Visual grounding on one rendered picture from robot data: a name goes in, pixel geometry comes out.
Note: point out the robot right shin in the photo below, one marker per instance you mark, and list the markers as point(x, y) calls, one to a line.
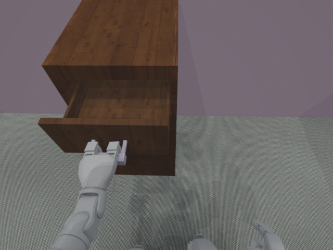
point(199, 236)

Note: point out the left robot hand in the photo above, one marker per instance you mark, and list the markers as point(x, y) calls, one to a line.
point(97, 170)

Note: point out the drawer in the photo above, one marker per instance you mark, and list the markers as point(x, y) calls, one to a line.
point(115, 110)

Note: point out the robot left forearm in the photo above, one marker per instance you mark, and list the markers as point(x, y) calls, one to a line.
point(81, 228)

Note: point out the handle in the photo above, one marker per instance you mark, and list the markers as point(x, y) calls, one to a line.
point(121, 158)

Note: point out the right robot hand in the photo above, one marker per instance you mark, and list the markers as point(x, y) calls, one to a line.
point(271, 241)

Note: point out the cabinet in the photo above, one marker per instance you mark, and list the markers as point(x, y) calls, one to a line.
point(121, 40)

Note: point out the right robot thigh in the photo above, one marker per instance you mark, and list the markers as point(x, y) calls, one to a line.
point(201, 244)

